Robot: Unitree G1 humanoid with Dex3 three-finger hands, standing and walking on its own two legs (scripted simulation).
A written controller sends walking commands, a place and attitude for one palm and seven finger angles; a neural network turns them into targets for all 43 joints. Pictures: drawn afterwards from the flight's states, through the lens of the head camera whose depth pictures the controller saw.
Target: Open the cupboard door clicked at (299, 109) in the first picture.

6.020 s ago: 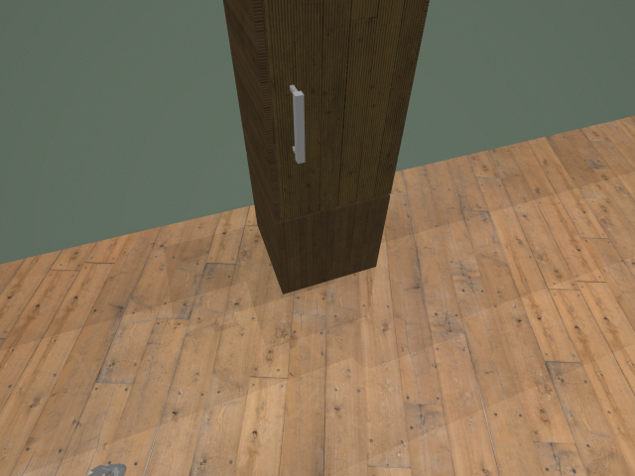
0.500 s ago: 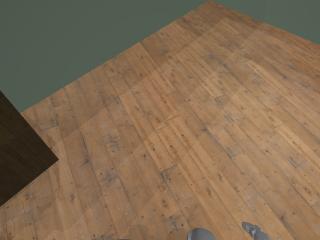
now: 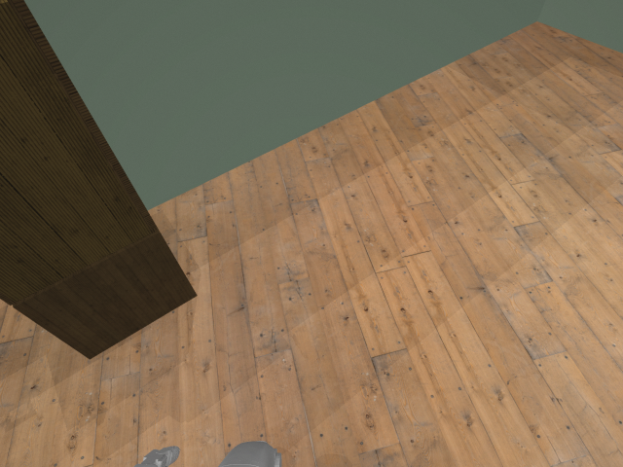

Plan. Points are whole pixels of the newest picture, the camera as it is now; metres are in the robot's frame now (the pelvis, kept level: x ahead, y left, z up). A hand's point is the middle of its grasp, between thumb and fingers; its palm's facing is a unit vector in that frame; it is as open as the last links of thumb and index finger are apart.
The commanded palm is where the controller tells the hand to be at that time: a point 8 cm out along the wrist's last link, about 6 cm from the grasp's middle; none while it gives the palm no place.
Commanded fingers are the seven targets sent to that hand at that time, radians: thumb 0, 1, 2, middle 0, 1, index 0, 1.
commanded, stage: turn to face it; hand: left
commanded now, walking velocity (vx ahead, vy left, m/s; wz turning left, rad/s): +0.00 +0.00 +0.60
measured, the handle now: out of the picture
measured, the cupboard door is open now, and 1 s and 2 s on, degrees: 0 0 0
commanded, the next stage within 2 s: take the last steps up to it in 0.92 s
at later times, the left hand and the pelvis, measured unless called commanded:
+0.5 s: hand out of the picture +0.04 +0.29 -0.16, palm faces +0.30 -0.92 -0.24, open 7.3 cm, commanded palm none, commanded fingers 0.00 0.90 0.90 -0.20 -0.30 -0.20 -0.30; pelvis +0.00 +0.06 +0.00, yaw +16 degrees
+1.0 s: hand out of the picture -0.06 +0.20 -0.15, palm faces +0.52 -0.81 -0.27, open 7.3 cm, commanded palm none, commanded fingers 0.00 0.90 0.90 -0.20 -0.30 -0.20 -0.30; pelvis -0.01 +0.00 +0.00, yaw +32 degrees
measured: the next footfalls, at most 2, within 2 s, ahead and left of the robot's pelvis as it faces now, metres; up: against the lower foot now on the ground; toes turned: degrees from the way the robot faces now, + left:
left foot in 0.16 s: +0.04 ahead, +0.14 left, +0.00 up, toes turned +12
right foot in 0.74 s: +0.09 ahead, -0.09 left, +0.00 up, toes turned +23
